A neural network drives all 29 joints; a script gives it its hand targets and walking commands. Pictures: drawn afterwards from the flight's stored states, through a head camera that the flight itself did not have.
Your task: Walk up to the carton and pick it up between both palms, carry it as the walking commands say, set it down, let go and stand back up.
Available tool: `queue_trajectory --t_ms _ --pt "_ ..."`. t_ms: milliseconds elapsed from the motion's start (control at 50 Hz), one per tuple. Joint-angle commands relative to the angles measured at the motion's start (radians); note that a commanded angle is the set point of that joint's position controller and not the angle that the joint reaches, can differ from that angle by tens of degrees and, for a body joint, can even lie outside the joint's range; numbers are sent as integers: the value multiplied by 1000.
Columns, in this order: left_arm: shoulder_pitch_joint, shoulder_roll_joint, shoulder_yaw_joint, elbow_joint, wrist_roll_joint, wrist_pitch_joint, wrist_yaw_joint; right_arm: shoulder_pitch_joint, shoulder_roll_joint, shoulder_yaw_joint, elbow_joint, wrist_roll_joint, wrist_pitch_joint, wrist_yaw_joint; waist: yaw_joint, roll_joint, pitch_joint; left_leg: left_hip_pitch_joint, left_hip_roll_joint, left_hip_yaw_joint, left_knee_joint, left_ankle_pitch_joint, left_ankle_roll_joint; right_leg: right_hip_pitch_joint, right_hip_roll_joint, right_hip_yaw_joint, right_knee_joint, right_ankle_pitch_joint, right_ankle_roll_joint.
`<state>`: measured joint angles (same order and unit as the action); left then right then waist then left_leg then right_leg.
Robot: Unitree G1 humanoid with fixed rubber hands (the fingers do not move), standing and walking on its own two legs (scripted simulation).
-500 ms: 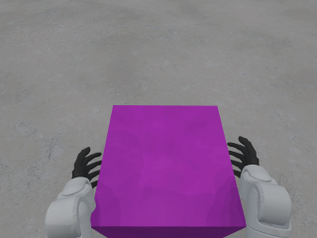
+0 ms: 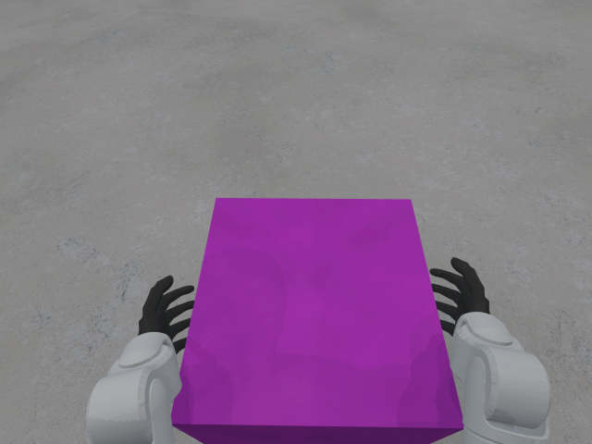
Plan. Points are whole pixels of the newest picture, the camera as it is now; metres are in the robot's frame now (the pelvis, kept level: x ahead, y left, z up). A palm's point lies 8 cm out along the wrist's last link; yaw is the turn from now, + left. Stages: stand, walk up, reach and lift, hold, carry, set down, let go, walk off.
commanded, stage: carry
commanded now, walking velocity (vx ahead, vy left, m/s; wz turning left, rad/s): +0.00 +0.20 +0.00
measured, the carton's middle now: (312, 320) +0.30 +0.00 +0.01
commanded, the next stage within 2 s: none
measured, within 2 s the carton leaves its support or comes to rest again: neither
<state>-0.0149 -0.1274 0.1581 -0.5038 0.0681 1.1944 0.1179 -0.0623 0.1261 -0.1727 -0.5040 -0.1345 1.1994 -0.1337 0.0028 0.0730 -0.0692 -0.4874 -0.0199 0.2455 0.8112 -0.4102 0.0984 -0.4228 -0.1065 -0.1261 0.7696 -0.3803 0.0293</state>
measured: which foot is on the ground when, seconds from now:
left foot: up 0.00-0.16, down 0.18-0.46, up 0.48-0.64, down 0.66-1.00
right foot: down 0.00-0.22, up 0.24-0.42, down 0.44-0.70, up 0.72-0.98, down 1.00-1.00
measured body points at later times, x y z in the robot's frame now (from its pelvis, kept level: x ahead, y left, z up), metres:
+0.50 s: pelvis -0.04 +0.13 +0.01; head -0.03 +0.12 +0.46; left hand +0.21 +0.31 +0.10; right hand +0.22 -0.06 +0.09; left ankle +0.01 +0.17 -0.70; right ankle -0.06 +0.01 -0.71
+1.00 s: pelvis -0.08 +0.31 +0.01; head -0.07 +0.30 +0.46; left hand +0.18 +0.48 +0.10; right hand +0.17 +0.11 +0.09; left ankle +0.00 +0.29 -0.71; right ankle -0.15 +0.22 -0.71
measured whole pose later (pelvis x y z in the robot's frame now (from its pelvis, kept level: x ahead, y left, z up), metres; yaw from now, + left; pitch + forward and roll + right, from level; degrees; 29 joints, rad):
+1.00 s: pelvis -0.08 +0.31 +0.01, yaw -4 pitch +4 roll +0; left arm -0.01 -0.13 0.16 -0.57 0.06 1.21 0.13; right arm -0.06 0.13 -0.16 -0.53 -0.12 1.19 -0.13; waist 0.03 0.03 -0.07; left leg -0.47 -0.08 0.30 0.56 -0.20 0.22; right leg -0.30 -0.04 -0.16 0.71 -0.54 -0.01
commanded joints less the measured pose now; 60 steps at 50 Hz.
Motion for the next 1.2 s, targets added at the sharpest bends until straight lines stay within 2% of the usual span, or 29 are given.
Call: queue_trajectory --t_ms 0,60,100,160,200,220,260,300,380,420,440,460,500,540,580,620,640,680,740,900,940,960,980,1000,1020,1060,1100,1160,1180 --pt "-499 -885 -788 -114 -392 -16 -254 -474 879 862 -56 440 4 266 2 -287 -186 -173 99 -264 335 -170 -122 224 -402 409 -401 528 -228" --pt "-574 -900 -813 -220 -386 -35 -245 -438 910 866 -86 468 -17 280 -6 -235 -209 -44 103 -193 -19 -52 -125 227 -302 208 -307 732 -101" --pt "-553 -881 -807 -226 -386 -37 -237 -431 906 856 -83 473 -16 274 7 -263 -262 24 56 -109 -103 -19 -141 258 -282 203 -316 720 -120" --pt "-470 -847 -801 -213 -371 -30 -223 -386 876 850 -89 471 -9 267 1 -186 -337 279 52 -66 -410 206 -123 213 -177 92 -179 538 -28" --pt "-506 -852 -840 -273 -373 -20 -221 -359 886 815 -64 459 -11 273 8 167 -294 304 256 -299 -356 503 -30 20 -37 -46 -39 -2 59" --pt "-520 -848 -848 -282 -382 -18 -226 -329 883 801 -61 451 -14 273 1 220 -309 327 307 -370 -375 605 34 -20 6 -65 41 -140 57" --pt "-494 -863 -842 -234 -392 -12 -232 -388 883 829 -128 462 -9 273 -2 110 -331 390 319 -330 -372 621 79 -84 29 -31 191 -198 19" --pt "-514 -869 -864 -227 -418 -4 -243 -360 867 814 -109 439 -11 263 -9 137 -303 366 323 -315 -345 773 106 -115 22 -1 270 -186 11" --pt "-520 -855 -864 -224 -442 1 -249 -330 846 806 -97 418 -5 251 8 47 -318 327 252 -207 -288 638 58 84 33 -11 -184 -73 -3" --pt "-507 -839 -836 -193 -430 1 -253 -326 831 813 -77 411 -4 246 18 -153 -306 19 162 -148 -104 387 -38 397 -172 233 -400 303 -68" --pt "-511 -832 -811 -153 -413 1 -254 -375 815 816 -84 405 3 243 11 -370 -261 -204 89 -99 62 -46 -94 454 -407 466 -414 547 -164" --pt "-503 -835 -808 -175 -417 -13 -256 -404 823 862 -138 427 3 249 17 -459 -224 -230 78 -189 213 -174 -107 345 -507 538 -470 533 -285" --pt "-524 -874 -800 -139 -412 -7 -258 -462 844 862 -105 438 3 255 7 -295 -123 -200 111 -252 288 -116 -121 246 -395 368 -436 501 -217" --pt "-548 -901 -803 -169 -407 -17 -255 -474 869 873 -140 457 -12 262 -11 -299 -132 -98 137 -212 64 -47 -124 196 -318 177 -375 593 -121" --pt "-570 -882 -815 -228 -403 -23 -243 -432 880 860 -119 465 -7 267 -1 -317 -162 11 91 -127 -93 -16 -132 198 -268 128 -341 590 -100" --pt "-531 -862 -821 -222 -390 -15 -227 -392 862 833 -88 464 2 268 -6 -207 -250 186 49 -57 -332 157 -122 182 -233 90 -252 424 -69" --pt "-530 -864 -827 -241 -382 -17 -221 -406 873 839 -95 478 0 271 -4 -71 -287 297 69 -87 -449 231 -114 159 -159 34 -123 355 -27" --pt "-491 -831 -842 -268 -362 -3 -210 -337 866 802 -61 481 5 280 1 319 -287 373 334 -395 -422 598 30 -65 17 -68 123 -243 59" --pt "-496 -869 -858 -231 -393 0 -226 -347 871 811 -106 472 4 284 0 93 -303 346 315 -350 -449 445 68 -83 10 5 346 -202 7" --pt "-559 -863 -865 -227 -435 3 -245 -381 855 821 -118 444 -6 264 -1 38 -323 330 269 -320 -508 283 90 64 58 -10 43 -197 -29" --pt "-514 -844 -836 -183 -422 13 -245 -354 836 817 -92 428 6 256 4 5 -325 320 277 -319 -517 279 75 142 58 -22 -139 -180 -53" --pt "-507 -842 -826 -187 -423 10 -249 -341 833 821 -88 431 4 254 18 -10 -314 214 247 -277 -507 323 -4 284 42 -31 -311 -109 -67" --pt "-484 -848 -793 -160 -417 12 -251 -371 833 838 -107 441 6 250 34 -106 -292 18 196 -195 -409 368 -119 473 -87 86 -480 -57 -96" --pt "-498 -844 -773 -167 -413 0 -252 -374 830 847 -116 443 10 251 42 -370 -278 -215 32 -38 -27 269 -260 554 -450 496 -601 14 -231" --pt "-569 -901 -739 -175 -395 -17 -257 -471 846 883 -198 468 8 261 24 -698 -131 -314 74 -255 551 -140 -211 244 -741 739 -613 209 -404" --pt "-496 -896 -763 -79 -401 5 -252 -517 845 858 -101 449 7 257 -11 -109 -45 -225 83 -365 509 -62 -153 168 -345 257 -449 318 -199" --pt "-573 -889 -801 -156 -400 -4 -253 -444 848 848 -97 443 -8 265 -22 -193 -54 -198 91 -261 182 -19 -139 242 -288 86 -330 671 -81" --pt "-548 -861 -788 -213 -391 -10 -234 -424 864 845 -92 468 1 256 0 -331 -152 -25 62 -102 -129 4 -139 296 -232 78 -281 705 -70" --pt "-535 -855 -792 -226 -383 -12 -228 -414 865 844 -97 479 1 260 6 -292 -194 67 44 -61 -239 66 -136 288 -240 83 -254 647 -71"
